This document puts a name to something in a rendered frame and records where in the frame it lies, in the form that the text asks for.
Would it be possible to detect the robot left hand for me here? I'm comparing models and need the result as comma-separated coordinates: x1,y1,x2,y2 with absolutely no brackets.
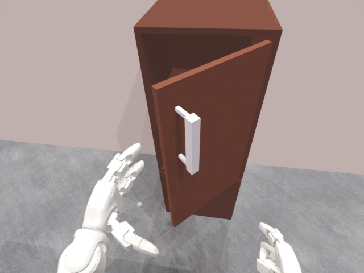
82,143,159,257

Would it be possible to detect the cupboard door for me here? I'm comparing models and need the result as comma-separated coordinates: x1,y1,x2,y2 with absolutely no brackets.
151,40,272,227

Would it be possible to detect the handle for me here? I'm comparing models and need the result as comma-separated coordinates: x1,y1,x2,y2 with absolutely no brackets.
175,106,201,175

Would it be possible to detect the left robot forearm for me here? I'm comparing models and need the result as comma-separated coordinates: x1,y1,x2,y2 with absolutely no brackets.
57,227,110,273

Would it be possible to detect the robot right hand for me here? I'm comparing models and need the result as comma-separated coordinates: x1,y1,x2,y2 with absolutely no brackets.
257,222,302,273

